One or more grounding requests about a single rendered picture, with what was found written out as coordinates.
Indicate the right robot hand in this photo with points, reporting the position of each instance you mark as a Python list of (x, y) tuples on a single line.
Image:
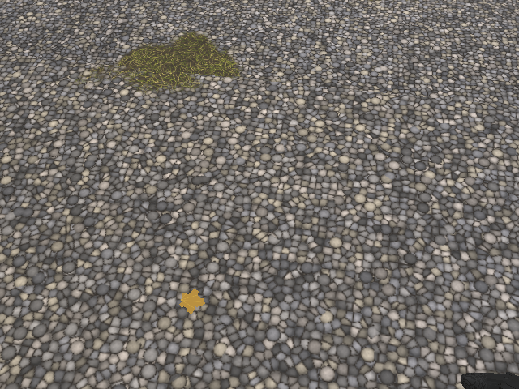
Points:
[(490, 381)]

